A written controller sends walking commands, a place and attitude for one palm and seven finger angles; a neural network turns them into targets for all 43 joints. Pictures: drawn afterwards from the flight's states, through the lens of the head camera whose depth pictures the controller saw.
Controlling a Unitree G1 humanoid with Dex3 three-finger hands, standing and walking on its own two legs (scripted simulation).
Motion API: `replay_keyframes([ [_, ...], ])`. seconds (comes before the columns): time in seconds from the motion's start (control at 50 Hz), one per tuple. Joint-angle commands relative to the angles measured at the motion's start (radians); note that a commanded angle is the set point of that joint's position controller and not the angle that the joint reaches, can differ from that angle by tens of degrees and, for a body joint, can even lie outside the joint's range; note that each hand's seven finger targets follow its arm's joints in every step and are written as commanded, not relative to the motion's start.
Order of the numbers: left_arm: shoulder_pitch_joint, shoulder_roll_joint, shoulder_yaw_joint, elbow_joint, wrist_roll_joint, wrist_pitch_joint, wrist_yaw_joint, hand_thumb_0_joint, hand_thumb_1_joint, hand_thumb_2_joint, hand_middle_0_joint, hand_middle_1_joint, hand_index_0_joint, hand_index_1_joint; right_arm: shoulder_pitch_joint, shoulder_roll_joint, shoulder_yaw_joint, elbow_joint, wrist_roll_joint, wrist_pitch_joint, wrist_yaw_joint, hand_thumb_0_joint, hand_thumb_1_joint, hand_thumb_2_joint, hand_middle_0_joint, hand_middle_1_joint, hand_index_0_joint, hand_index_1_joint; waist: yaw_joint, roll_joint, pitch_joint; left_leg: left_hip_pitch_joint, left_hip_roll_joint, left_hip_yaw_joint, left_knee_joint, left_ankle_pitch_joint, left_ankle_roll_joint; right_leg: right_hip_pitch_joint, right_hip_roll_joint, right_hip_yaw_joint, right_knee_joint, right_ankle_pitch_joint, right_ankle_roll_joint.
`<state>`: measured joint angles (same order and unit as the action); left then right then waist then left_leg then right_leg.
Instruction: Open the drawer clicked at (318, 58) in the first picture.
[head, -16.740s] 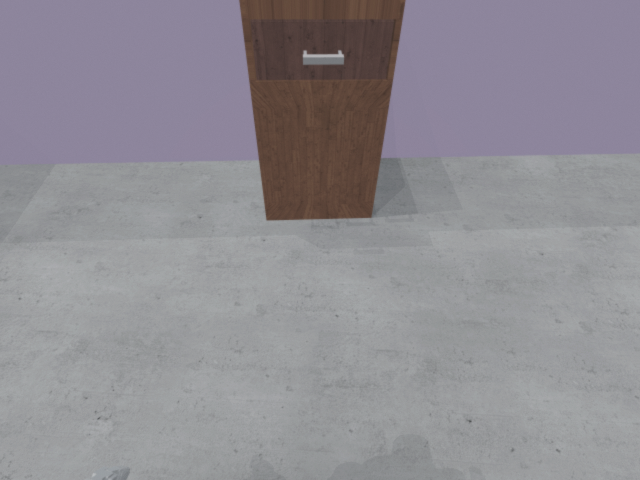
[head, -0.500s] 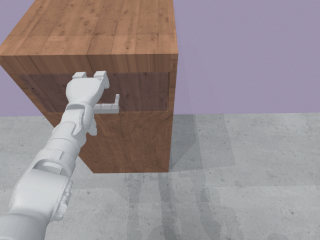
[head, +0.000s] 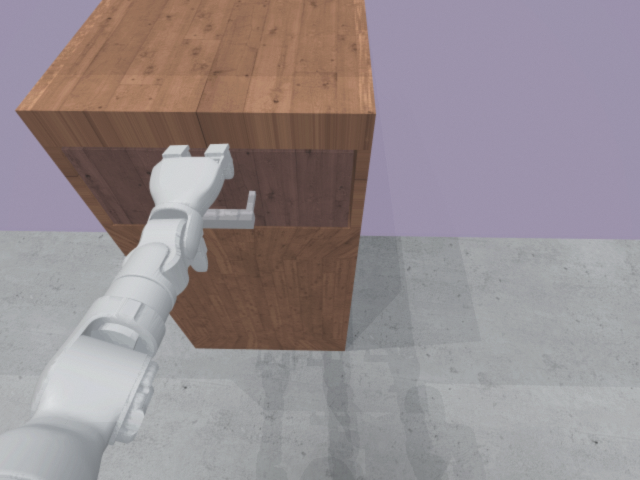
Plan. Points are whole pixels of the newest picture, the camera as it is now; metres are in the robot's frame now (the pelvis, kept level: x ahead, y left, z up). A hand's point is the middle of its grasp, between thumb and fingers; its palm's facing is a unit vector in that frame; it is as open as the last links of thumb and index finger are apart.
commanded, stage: lower the fingers behind the handle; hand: left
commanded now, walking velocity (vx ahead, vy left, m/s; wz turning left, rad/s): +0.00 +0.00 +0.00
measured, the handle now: (216, 207) +0.52 +0.16 -0.01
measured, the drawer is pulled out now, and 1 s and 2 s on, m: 0.00 0.00 0.00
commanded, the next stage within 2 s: close the thumb around the handle in 1.70 s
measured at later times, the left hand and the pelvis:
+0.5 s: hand (205, 226) +0.46 +0.16 +0.03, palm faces -0.04 -0.03 -1.00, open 13.8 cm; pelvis +0.00 -0.01 -0.01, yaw +0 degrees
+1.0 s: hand (217, 236) +0.47 +0.15 -0.01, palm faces -0.06 -0.02 -1.00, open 13.8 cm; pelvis +0.00 -0.01 -0.02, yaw +0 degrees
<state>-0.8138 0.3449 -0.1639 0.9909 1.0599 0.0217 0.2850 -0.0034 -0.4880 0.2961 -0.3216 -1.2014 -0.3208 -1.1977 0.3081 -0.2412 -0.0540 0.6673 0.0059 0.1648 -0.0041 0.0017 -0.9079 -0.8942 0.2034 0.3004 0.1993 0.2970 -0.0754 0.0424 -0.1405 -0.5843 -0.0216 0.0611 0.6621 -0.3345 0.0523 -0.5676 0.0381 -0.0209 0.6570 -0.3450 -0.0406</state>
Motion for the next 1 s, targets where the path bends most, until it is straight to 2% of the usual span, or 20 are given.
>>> replay_keyframes([
  [0.0,-0.420,0.180,0.060,-0.205,-0.009,-0.012,0.016,0.000,-0.500,0.300,-0.300,-1.200,-0.300,-1.200,0.081,-0.146,-0.054,-0.076,-0.003,-0.011,-0.015,0.000,-0.900,-0.900,0.200,0.300,0.200,0.300,-0.013,-0.048,-0.365,0.276,0.004,-0.044,-0.025,0.467,-0.001,0.162,0.008,0.021,-0.057,0.416,0.000],
  [0.04,-0.378,0.207,0.085,-0.203,-0.011,-0.021,0.010,0.000,-0.500,0.300,-0.300,-1.200,-0.300,-1.200,0.070,-0.146,-0.049,-0.085,-0.003,-0.007,-0.018,0.000,-0.900,-0.900,0.200,0.300,0.200,0.300,0.001,-0.055,-0.353,0.252,-0.001,-0.043,-0.030,0.460,0.000,0.187,0.006,0.023,-0.058,0.421,-0.003],
  [0.08,-0.394,0.193,0.067,-0.234,-0.006,-0.031,0.011,0.000,-0.500,0.300,-0.300,-1.200,-0.300,-1.200,0.067,-0.143,-0.049,-0.086,-0.002,-0.006,-0.018,0.000,-0.900,-0.900,0.200,0.300,0.200,0.300,-0.004,-0.034,-0.343,0.256,0.000,-0.042,-0.030,0.453,0.000,0.167,0.006,0.025,-0.058,0.414,-0.003],
  [0.14,-0.396,0.187,0.064,-0.208,-0.004,-0.037,0.020,0.000,-0.500,0.300,-0.300,-1.200,-0.300,-1.200,0.069,-0.143,-0.049,-0.080,-0.003,-0.009,-0.020,0.000,-0.900,-0.900,0.200,0.300,0.200,0.300,-0.016,-0.054,-0.306,0.234,-0.002,-0.041,-0.030,0.408,0.000,0.149,0.005,0.024,-0.065,0.381,-0.004],
  [0.16,-0.402,0.225,0.091,-0.224,0.000,-0.043,0.027,0.000,-0.500,0.300,-0.300,-1.200,-0.300,-1.200,0.075,-0.146,-0.051,-0.077,-0.002,-0.010,-0.022,0.000,-0.900,-0.900,0.200,0.300,0.200,0.300,-0.010,-0.054,-0.340,0.235,-0.002,-0.041,-0.026,0.407,0.001,0.160,0.004,0.031,-0.058,0.388,-0.002],
  [0.2,-0.403,0.184,0.062,-0.241,0.001,-0.053,0.036,0.000,-0.500,0.300,-0.300,-1.200,-0.300,-1.200,0.073,-0.139,-0.056,-0.078,-0.006,-0.013,-0.021,0.000,-0.900,-0.900,0.200,0.300,0.200,0.300,-0.014,-0.022,-0.358,0.248,-0.005,-0.040,-0.015,0.421,-0.001,0.148,0.004,0.030,-0.051,0.400,-0.003],
  [0.26,-0.410,0.212,0.086,-0.224,0.004,-0.062,0.052,0.000,-0.500,0.300,-0.300,-1.200,-0.300,-1.200,0.085,-0.143,-0.057,-0.064,-0.007,-0.017,-0.019,0.000,-0.900,-0.900,0.200,0.300,0.200,0.300,-0.021,-0.028,-0.357,0.233,-0.003,-0.045,-0.004,0.410,-0.001,0.130,0.006,0.029,-0.043,0.389,-0.002],
  [0.3,-0.422,0.174,0.058,-0.229,0.003,-0.063,0.063,0.000,-0.500,0.300,-0.300,-1.200,-0.300,-1.200,0.084,-0.139,-0.059,-0.062,-0.010,-0.020,-0.017,0.000,-0.900,-0.900,0.200,0.300,0.200,0.300,-0.028,-0.028,-0.366,0.232,-0.005,-0.044,0.001,0.405,-0.001,0.124,0.007,0.031,-0.041,0.393,-0.001],
  [0.36,-0.415,0.203,0.081,-0.212,0.007,-0.063,0.077,0.000,-0.500,0.300,-0.300,-1.200,-0.300,-1.200,0.088,-0.143,-0.059,-0.056,-0.010,-0.020,-0.017,0.000,-0.900,-0.900,0.200,0.300,0.200,0.300,-0.028,-0.028,-0.389,0.219,-0.007,-0.046,0.013,0.402,-0.001,0.124,0.007,0.033,-0.030,0.395,-0.001],
  [0.42,-0.430,0.182,0.066,-0.182,0.012,-0.051,0.092,0.000,-0.500,0.300,-0.300,-1.200,-0.300,-1.200,0.093,-0.142,-0.060,-0.050,-0.010,-0.023,-0.016,0.000,-0.900,-0.900,0.200,0.300,0.200,0.300,-0.036,-0.023,-0.359,0.195,-0.007,-0.043,0.018,0.364,-0.001,0.094,0.009,0.032,-0.030,0.362,-0.001],
  [0.46,-0.425,0.217,0.091,-0.161,0.016,-0.046,0.098,0.000,-0.500,0.300,-0.300,-1.200,-0.300,-1.200,0.095,-0.145,-0.057,-0.051,-0.010,-0.024,-0.017,0.000,-0.900,-0.900,0.200,0.300,0.200,0.300,-0.031,-0.024,-0.383,0.172,-0.011,-0.041,0.022,0.355,0.000,0.114,0.008,0.038,-0.023,0.370,0.000],
  [0.48,-0.446,0.187,0.065,-0.165,0.017,-0.044,0.100,0.000,-0.500,0.300,-0.300,-1.200,-0.300,-1.200,0.097,-0.143,-0.057,-0.049,-0.010,-0.024,-0.018,0.000,-0.900,-0.900,0.200,0.300,0.200,0.300,-0.042,-0.023,-0.379,0.172,-0.010,-0.042,0.027,0.355,0.000,0.099,0.008,0.035,-0.019,0.372,0.000],
  [0.54,-0.436,0.176,0.072,-0.149,0.017,-0.042,0.104,0.000,-0.500,0.300,-0.300,-1.200,-0.300,-1.200,0.105,-0.142,-0.061,-0.045,-0.015,-0.029,-0.015,0.000,-0.900,-0.900,0.200,0.300,0.200,0.300,-0.040,-0.022,-0.399,0.178,-0.007,-0.045,0.040,0.386,0.000,0.094,0.010,0.032,-0.008,0.388,-0.001],
  [0.64,-0.405,0.224,0.111,-0.107,0.025,-0.035,0.115,0.000,-0.500,0.300,-0.300,-1.200,-0.300,-1.200,0.108,-0.146,-0.055,-0.050,-0.014,-0.029,-0.021,0.000,-0.900,-0.900,0.200,0.300,0.200,0.300,-0.033,-0.046,-0.380,0.110,-0.012,-0.037,0.045,0.342,0.002,0.108,0.008,0.038,-0.001,0.385,0.001],
  [0.68,-0.417,0.216,0.095,-0.098,0.033,-0.030,0.123,0.000,-0.500,0.300,-0.300,-1.200,-0.300,-1.200,0.113,-0.145,-0.054,-0.047,-0.013,-0.030,-0.023,0.000,-0.900,-0.900,0.200,0.300,0.200,0.300,-0.046,-0.038,-0.372,0.098,-0.011,-0.034,0.053,0.322,0.003,0.087,0.007,0.041,0.000,0.372,0.004],
  [0.72,-0.406,0.235,0.113,-0.098,0.035,-0.030,0.130,0.000,-0.500,0.300,-0.300,-1.200,-0.300,-1.200,0.117,-0.146,-0.055,-0.050,-0.014,-0.034,-0.024,0.000,-0.900,-0.900,0.200,0.300,0.200,0.300,-0.036,-0.029,-0.397,0.095,-0.011,-0.035,0.057,0.315,0.003,0.092,0.008,0.043,0.006,0.363,0.003],
  [0.74,-0.441,0.220,0.101,-0.119,0.034,-0.036,0.131,0.000,-0.500,0.300,-0.300,-1.200,-0.300,-1.200,0.117,-0.147,-0.056,-0.047,-0.017,-0.036,-0.025,0.000,-0.900,-0.900,0.200,0.300,0.200,0.300,-0.050,-0.031,-0.412,0.106,-0.010,-0.038,0.067,0.340,0.004,0.085,0.008,0.041,0.015,0.383,0.003],
  [0.76,-0.429,0.201,0.085,-0.114,0.035,-0.037,0.132,0.000,-0.500,0.300,-0.300,-1.200,-0.300,-1.200,0.123,-0.142,-0.058,-0.048,-0.017,-0.037,-0.023,0.000,-0.900,-0.900,0.200,0.300,0.200,0.300,-0.044,-0.001,-0.417,0.111,-0.011,-0.037,0.070,0.337,0.002,0.072,0.009,0.041,0.018,0.373,0.002],
  [0.96,-0.443,0.186,0.085,-0.072,0.040,-0.036,0.159,0.000,-0.500,0.300,-0.300,-1.200,-0.300,-1.200,0.146,-0.145,-0.061,-0.027,-0.023,-0.044,-0.020,0.000,-0.900,-0.900,0.200,0.300,0.200,0.300,-0.069,-0.012,-0.417,0.074,-0.007,-0.046,0.118,0.336,0.003,0.007,0.013,0.034,0.053,0.367,0.004],
  [0.98,-0.449,0.220,0.111,-0.083,0.041,-0.037,0.163,0.000,-0.500,0.300,-0.300,-1.200,-0.300,-1.200,0.148,-0.149,-0.061,-0.026,-0.025,-0.044,-0.021,0.000,-0.900,-0.900,0.200,0.300,0.200,0.300,-0.064,-0.023,-0.440,0.067,-0.006,-0.044,0.127,0.340,0.005,0.018,0.012,0.039,0.060,0.380,0.006],
])
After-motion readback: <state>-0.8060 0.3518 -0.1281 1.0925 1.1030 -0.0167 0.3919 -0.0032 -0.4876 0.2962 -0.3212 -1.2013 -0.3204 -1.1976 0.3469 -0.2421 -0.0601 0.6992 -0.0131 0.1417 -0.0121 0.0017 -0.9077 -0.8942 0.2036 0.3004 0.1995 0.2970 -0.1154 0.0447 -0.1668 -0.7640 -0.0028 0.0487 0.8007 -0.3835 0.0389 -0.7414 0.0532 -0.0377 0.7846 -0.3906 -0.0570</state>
